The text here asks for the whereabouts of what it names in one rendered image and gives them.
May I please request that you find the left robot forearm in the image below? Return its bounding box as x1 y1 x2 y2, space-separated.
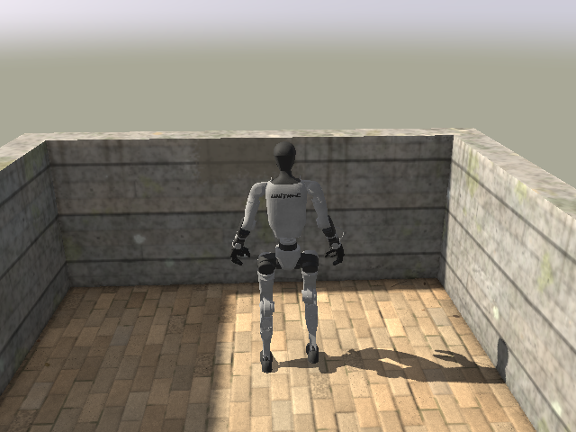
232 217 250 249

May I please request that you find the left robot upper arm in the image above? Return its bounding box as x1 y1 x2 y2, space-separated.
241 182 267 231

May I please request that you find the right robot hand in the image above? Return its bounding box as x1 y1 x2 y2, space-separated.
324 244 345 266

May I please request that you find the robot left thigh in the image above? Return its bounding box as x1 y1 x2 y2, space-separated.
257 252 276 317

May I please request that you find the robot thigh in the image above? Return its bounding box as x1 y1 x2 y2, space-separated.
301 250 319 305
257 252 276 317

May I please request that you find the left robot hand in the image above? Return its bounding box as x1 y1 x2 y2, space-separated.
229 246 250 266

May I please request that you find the right robot forearm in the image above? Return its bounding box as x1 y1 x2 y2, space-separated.
322 215 341 249

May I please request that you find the right robot upper arm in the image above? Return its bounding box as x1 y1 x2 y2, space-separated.
304 180 331 229

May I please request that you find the robot right thigh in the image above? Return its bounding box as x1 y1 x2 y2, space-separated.
301 250 319 305

